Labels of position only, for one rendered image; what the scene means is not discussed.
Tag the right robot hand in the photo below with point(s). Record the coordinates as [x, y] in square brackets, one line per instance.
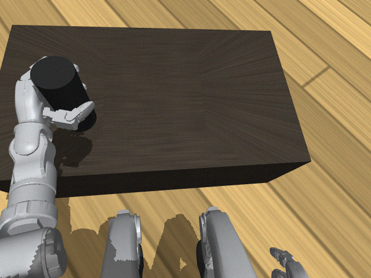
[293, 269]

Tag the left robot hand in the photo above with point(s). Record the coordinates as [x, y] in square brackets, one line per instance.
[32, 106]

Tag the left robot arm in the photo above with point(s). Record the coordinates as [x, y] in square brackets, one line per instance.
[30, 245]

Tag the can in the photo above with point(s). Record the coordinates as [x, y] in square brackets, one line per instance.
[58, 81]

